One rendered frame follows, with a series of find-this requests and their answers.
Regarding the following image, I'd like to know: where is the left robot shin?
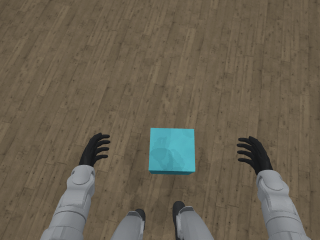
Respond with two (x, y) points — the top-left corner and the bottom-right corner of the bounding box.
(126, 211), (141, 219)

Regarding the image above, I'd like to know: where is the left robot hand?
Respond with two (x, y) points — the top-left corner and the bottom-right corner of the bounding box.
(78, 132), (110, 167)

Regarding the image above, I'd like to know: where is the robot right forearm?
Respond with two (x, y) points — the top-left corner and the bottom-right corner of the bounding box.
(256, 169), (311, 240)

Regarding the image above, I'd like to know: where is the right robot hand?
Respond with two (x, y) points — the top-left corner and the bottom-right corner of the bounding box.
(237, 136), (273, 176)

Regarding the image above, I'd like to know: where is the robot left thigh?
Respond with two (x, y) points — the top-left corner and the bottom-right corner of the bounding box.
(110, 215), (145, 240)

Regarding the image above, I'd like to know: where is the carton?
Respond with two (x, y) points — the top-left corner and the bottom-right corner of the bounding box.
(148, 128), (196, 175)

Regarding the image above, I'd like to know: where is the robot left forearm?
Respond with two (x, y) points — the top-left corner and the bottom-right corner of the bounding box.
(40, 165), (95, 240)

